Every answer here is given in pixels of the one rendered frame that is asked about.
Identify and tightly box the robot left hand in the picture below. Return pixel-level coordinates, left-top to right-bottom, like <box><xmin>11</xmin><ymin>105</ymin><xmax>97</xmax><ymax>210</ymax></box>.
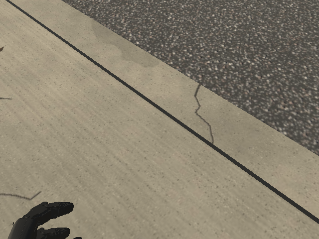
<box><xmin>8</xmin><ymin>201</ymin><xmax>83</xmax><ymax>239</ymax></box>

